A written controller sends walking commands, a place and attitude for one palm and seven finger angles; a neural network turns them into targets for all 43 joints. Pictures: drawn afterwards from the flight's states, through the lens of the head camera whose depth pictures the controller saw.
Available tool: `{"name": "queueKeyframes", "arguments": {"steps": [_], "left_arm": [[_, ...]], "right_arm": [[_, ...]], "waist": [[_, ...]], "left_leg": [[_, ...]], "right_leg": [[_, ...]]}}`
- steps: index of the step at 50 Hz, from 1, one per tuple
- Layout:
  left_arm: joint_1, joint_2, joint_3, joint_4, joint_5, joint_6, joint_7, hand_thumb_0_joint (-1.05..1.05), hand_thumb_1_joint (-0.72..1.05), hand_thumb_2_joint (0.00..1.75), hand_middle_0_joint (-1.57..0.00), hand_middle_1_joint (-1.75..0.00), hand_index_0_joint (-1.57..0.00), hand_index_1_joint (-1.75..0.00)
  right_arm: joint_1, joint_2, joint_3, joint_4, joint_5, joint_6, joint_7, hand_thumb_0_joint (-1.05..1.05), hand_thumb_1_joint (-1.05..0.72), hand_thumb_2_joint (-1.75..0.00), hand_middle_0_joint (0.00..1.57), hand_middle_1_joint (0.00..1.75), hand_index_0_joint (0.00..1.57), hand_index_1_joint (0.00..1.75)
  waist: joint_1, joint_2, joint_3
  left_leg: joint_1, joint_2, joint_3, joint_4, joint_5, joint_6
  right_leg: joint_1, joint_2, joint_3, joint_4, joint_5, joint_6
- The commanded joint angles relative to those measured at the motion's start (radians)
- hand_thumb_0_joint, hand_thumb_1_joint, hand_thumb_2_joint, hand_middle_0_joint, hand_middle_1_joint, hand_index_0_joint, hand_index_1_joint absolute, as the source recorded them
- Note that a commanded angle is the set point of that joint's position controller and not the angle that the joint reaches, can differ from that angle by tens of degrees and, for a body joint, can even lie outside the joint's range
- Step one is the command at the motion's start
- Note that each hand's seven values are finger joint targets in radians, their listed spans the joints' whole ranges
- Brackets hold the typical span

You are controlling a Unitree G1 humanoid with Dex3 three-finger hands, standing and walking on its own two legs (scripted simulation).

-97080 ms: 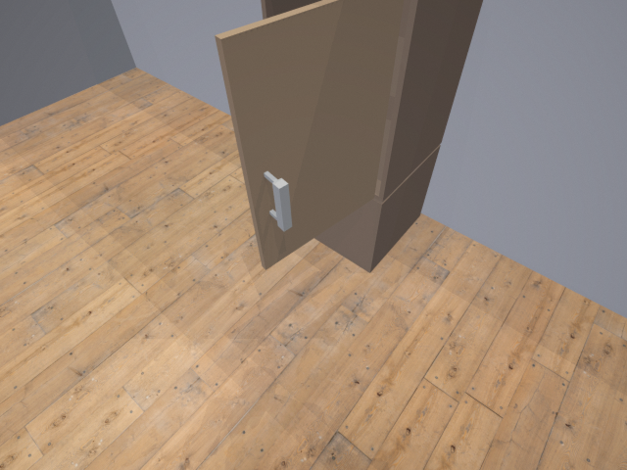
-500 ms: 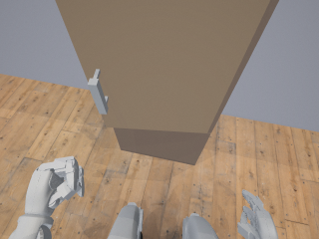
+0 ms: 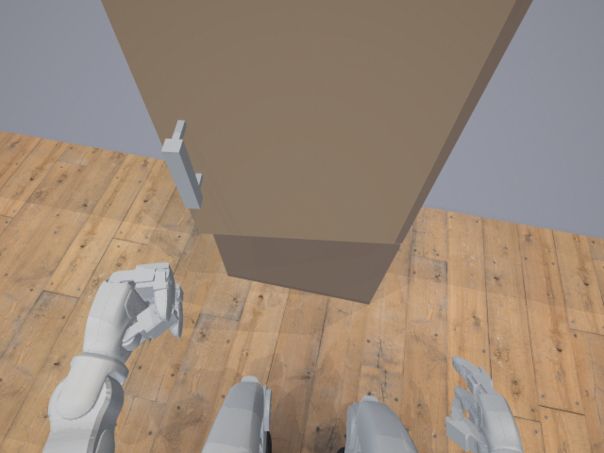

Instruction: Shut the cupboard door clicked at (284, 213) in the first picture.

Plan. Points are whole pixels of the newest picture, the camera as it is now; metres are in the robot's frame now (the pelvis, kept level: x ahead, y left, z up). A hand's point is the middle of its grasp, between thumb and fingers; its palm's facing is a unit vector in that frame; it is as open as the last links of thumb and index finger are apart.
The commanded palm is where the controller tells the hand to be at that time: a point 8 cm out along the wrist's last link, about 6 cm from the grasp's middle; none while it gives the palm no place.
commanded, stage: bring the fist close to the handle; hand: left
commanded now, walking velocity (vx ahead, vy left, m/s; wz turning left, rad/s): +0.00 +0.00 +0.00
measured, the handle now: (187, 166) +0.50 +0.21 +0.03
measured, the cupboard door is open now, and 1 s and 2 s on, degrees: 9 9 0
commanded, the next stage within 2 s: push the door shut along its arc in 1.08 s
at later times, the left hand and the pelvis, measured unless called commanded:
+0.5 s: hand (192, 233) +0.37 +0.17 +0.05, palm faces +0.01 -1.00 -0.04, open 3.1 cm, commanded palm +0.36 +0.22 +0.04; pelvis +0.00 +0.01 +0.01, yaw -1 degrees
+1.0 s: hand (204, 217) +0.41 +0.17 +0.03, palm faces +0.04 -1.00 -0.04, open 3.1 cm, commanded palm +0.39 +0.22 +0.04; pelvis +0.00 -0.01 +0.01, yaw -1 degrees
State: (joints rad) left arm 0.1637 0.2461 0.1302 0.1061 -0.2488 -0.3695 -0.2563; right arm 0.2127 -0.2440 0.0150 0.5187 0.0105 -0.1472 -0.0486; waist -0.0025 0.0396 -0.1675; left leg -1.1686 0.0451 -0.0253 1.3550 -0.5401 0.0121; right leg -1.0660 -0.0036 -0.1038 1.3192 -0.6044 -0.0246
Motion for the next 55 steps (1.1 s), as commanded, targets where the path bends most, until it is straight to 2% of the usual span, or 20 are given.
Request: {"name": "queueKeyframes", "arguments": {"steps": [1, 2, 5, 8, 11, 15, 16, 17, 21, 25, 28, 32, 33, 36, 37, 39, 44, 47, 51, 55], "left_arm": [[-0.163, 0.165, 0.134, -0.269, -0.031, -0.081, 0.047, 0.00, 0.90, 0.90, -1.30, -1.50, -1.30, -1.50], [-0.170, 0.146, 0.131, -0.251, -0.031, -0.091, 0.064, 0.00, 0.90, 0.90, -1.30, -1.50, -1.30, -1.50], [-0.200, 0.108, 0.104, -0.114, -0.009, -0.108, 0.092, 0.00, 0.90, 0.90, -1.30, -1.50, -1.30, -1.50], [-0.294, 0.065, 0.026, 0.001, 0.031, -0.095, 0.081, 0.00, 0.90, 0.90, -1.30, -1.50, -1.30, -1.50], [-0.382, 0.079, 0.018, 0.039, 0.036, -0.077, 0.059, 0.00, 0.90, 0.90, -1.30, -1.50, -1.30, -1.50], [-0.529, 0.118, 0.068, -0.015, 0.024, -0.114, 0.070, 0.00, 0.90, 0.90, -1.30, -1.50, -1.30, -1.50], [-0.534, 0.155, 0.108, -0.015, 0.021, -0.128, 0.086, 0.00, 0.90, 0.90, -1.30, -1.50, -1.30, -1.50], [-0.558, 0.140, 0.100, -0.015, 0.025, -0.142, 0.097, 0.00, 0.90, 0.90, -1.30, -1.50, -1.30, -1.50], [-0.604, 0.136, 0.107, 0.140, 0.057, -0.158, 0.137, 0.00, 0.90, 0.90, -1.30, -1.50, -1.30, -1.50], [-0.656, 0.118, 0.084, 0.307, 0.082, -0.125, 0.123, 0.00, 0.90, 0.90, -1.30, -1.50, -1.30, -1.50], [-0.766, 0.107, 0.067, 0.326, 0.075, -0.127, 0.104, 0.00, 0.90, 0.90, -1.30, -1.50, -1.30, -1.50], [-0.938, 0.169, 0.127, 0.348, 0.066, -0.177, 0.115, 0.00, 0.90, 0.90, -1.30, -1.50, -1.30, -1.50], [-0.952, 0.191, 0.152, 0.365, 0.067, -0.195, 0.119, 0.00, 0.90, 0.90, -1.30, -1.50, -1.30, -1.50], [-0.934, 0.194, 0.157, 0.409, 0.084, -0.223, 0.127, 0.00, 0.90, 0.90, -1.30, -1.50, -1.30, -1.50], [-0.909, 0.200, 0.166, 0.422, 0.090, -0.226, 0.128, 0.00, 0.90, 0.90, -1.30, -1.50, -1.30, -1.50], [-0.821, 0.170, 0.147, 0.461, 0.093, -0.206, 0.117, 0.00, 0.90, 0.90, -1.30, -1.50, -1.30, -1.50], [-0.825, 0.192, 0.167, 0.493, 0.078, -0.165, 0.096, 0.00, 0.90, 0.90, -1.30, -1.50, -1.30, -1.50], [-0.903, 0.235, 0.208, 0.434, 0.061, -0.205, 0.100, 0.00, 0.90, 0.90, -1.30, -1.50, -1.30, -1.50], [-0.988, 0.230, 0.186, 0.410, 0.070, -0.275, 0.097, 0.00, 0.90, 0.90, -1.30, -1.50, -1.30, -1.50], [-0.934, 0.189, 0.137, 0.477, 0.085, -0.268, 0.064, 0.00, 0.90, 0.90, -1.30, -1.50, -1.30, -1.50]], "right_arm": [[0.007, -0.137, -0.064, -0.137, 0.003, -0.043, -0.014, 0.00, -0.90, -0.90, 0.20, 0.30, 0.20, 0.30], [0.003, -0.131, -0.062, -0.130, -0.001, -0.042, -0.010, 0.00, -0.90, -0.90, 0.20, 0.30, 0.20, 0.30], [0.012, -0.134, -0.060, -0.103, -0.005, -0.030, 0.001, 0.00, -0.90, -0.90, 0.20, 0.30, 0.20, 0.30], [0.023, -0.147, -0.061, -0.089, -0.003, -0.019, 0.007, 0.00, -0.90, -0.90, 0.20, 0.30, 0.20, 0.30], [0.042, -0.161, -0.067, -0.090, 0.002, -0.013, 0.001, 0.00, -0.90, -0.90, 0.20, 0.30, 0.20, 0.30], [0.038, -0.159, -0.071, -0.072, -0.001, -0.010, -0.002, 0.00, -0.90, -0.90, 0.20, 0.30, 0.20, 0.30], [0.047, -0.160, -0.072, -0.067, -0.002, -0.011, -0.003, 0.00, -0.90, -0.90, 0.20, 0.30, 0.20, 0.30], [0.040, -0.155, -0.070, -0.060, -0.006, -0.011, 0.000, 0.00, -0.90, -0.90, 0.20, 0.30, 0.20, 0.30], [0.061, -0.154, -0.070, -0.032, -0.014, 0.004, 0.011, 0.00, -0.90, -0.90, 0.20, 0.30, 0.20, 0.30], [0.075, -0.160, -0.072, -0.025, -0.009, 0.035, 0.020, 0.00, -0.90, -0.90, 0.20, 0.30, 0.20, 0.30], [0.086, -0.163, -0.075, -0.021, -0.005, 0.045, 0.018, 0.00, -0.90, -0.90, 0.20, 0.30, 0.20, 0.30], [0.099, -0.163, -0.074, 0.004, -0.010, 0.045, 0.009, 0.00, -0.90, -0.90, 0.20, 0.30, 0.20, 0.30], [0.106, -0.161, -0.075, 0.012, -0.013, 0.045, 0.009, 0.00, -0.90, -0.90, 0.20, 0.30, 0.20, 0.30], [0.119, -0.160, -0.078, 0.012, -0.018, 0.050, 0.015, 0.00, -0.90, -0.90, 0.20, 0.30, 0.20, 0.30], [0.118, -0.160, -0.079, 0.017, -0.020, 0.055, 0.020, 0.00, -0.90, -0.90, 0.20, 0.30, 0.20, 0.30], [0.126, -0.158, -0.081, 0.008, -0.017, 0.070, 0.034, 0.00, -0.90, -0.90, 0.20, 0.30, 0.20, 0.30], [0.129, -0.157, -0.079, -0.011, -0.003, 0.105, 0.031, 0.00, -0.90, -0.90, 0.20, 0.30, 0.20, 0.30], [0.121, -0.154, -0.077, -0.007, -0.005, 0.101, 0.020, 0.00, -0.90, -0.90, 0.20, 0.30, 0.20, 0.30], [0.127, -0.152, -0.079, 0.016, -0.014, 0.087, 0.013, 0.00, -0.90, -0.90, 0.20, 0.30, 0.20, 0.30], [0.127, -0.159, -0.082, 0.031, -0.016, 0.088, 0.020, 0.00, -0.90, -0.90, 0.20, 0.30, 0.20, 0.30]], "waist": [[0.005, 0.042, -0.377], [0.006, 0.040, -0.377], [-0.017, 0.002, -0.293], [-0.046, 0.007, -0.236], [-0.056, -0.011, -0.277], [-0.038, 0.051, -0.401], [-0.031, 0.047, -0.419], [-0.028, 0.073, -0.440], [-0.044, 0.044, -0.387], [-0.060, 0.005, -0.334], [-0.072, 0.017, -0.374], [-0.086, 0.013, -0.432], [-0.079, 0.000, -0.453], [-0.068, 0.037, -0.478], [-0.053, 0.051, -0.501], [-0.047, 0.033, -0.490], [-0.065, -0.063, -0.398], [-0.063, -0.044, -0.425], [-0.087, -0.005, -0.434], [-0.081, 0.040, -0.436]], "left_leg": [[0.335, -0.033, -0.031, -0.217, 0.267, 0.011], [0.336, -0.034, -0.027, -0.215, 0.268, 0.009], [0.292, -0.033, -0.029, -0.219, 0.214, 0.006], [0.272, -0.030, -0.036, -0.232, 0.145, 0.007], [0.295, -0.028, -0.041, -0.240, 0.141, 0.011], [0.391, -0.027, -0.044, -0.237, 0.235, 0.002], [0.403, -0.023, -0.050, -0.234, 0.268, 0.000], [0.424, -0.024, -0.048, -0.233, 0.289, -0.004], [0.380, -0.023, -0.047, -0.225, 0.276, -0.003], [0.331, -0.024, -0.031, -0.235, 0.223, -0.001], [0.357, -0.024, -0.030, -0.230, 0.240, 0.000], [0.351, -0.026, -0.032, -0.202, 0.259, 0.005], [0.348, -0.025, -0.032, -0.193, 0.272, 0.004], [0.357, -0.028, -0.027, -0.189, 0.301, 0.004], [0.377, -0.025, -0.028, -0.193, 0.327, -0.002], [0.368, -0.026, -0.015, -0.204, 0.334, -0.002], [0.258, -0.034, 0.009, -0.219, 0.257, 0.015], [0.249, -0.036, 0.014, -0.203, 0.253, 0.018], [0.271, -0.035, 0.007, -0.183, 0.243, 0.020], [0.319, -0.030, -0.002, -0.191, 0.247, 0.011]], "right_leg": [[0.181, 0.031, 0.059, -0.198, 0.281, -0.008], [0.178, 0.027, 0.060, -0.198, 0.285, -0.006], [0.134, 0.028, 0.053, -0.206, 0.232, -0.004], [0.078, 0.026, 0.050, -0.217, 0.173, -0.004], [0.091, 0.025, 0.054, -0.228, 0.176, -0.006], [0.105, 0.020, 0.052, -0.207, 0.248, -0.009], [0.108, 0.025, 0.049, -0.197, 0.268, -0.012], [0.101, 0.021, 0.049, -0.191, 0.279, -0.010], [0.072, 0.026, 0.046, -0.185, 0.272, -0.008], [0.076, 0.022, 0.054, -0.210, 0.256, -0.004], [0.080, 0.020, 0.060, -0.213, 0.275, -0.004], [0.087, 0.020, 0.072, -0.200, 0.295, 0.001], [0.099, 0.021, 0.073, -0.190, 0.308, 0.001], [0.095, 0.025, 0.074, -0.177, 0.328, -0.003], [0.099, 0.022, 0.072, -0.170, 0.347, -0.004], [0.132, 0.024, 0.072, -0.184, 0.369, -0.002], [0.199, 0.021, 0.097, -0.230, 0.355, 0.011], [0.220, 0.019, 0.115, -0.230, 0.356, 0.011], [0.171, 0.022, 0.116, -0.214, 0.333, 0.010], [0.119, 0.021, 0.100, -0.208, 0.321, 0.004]]}}
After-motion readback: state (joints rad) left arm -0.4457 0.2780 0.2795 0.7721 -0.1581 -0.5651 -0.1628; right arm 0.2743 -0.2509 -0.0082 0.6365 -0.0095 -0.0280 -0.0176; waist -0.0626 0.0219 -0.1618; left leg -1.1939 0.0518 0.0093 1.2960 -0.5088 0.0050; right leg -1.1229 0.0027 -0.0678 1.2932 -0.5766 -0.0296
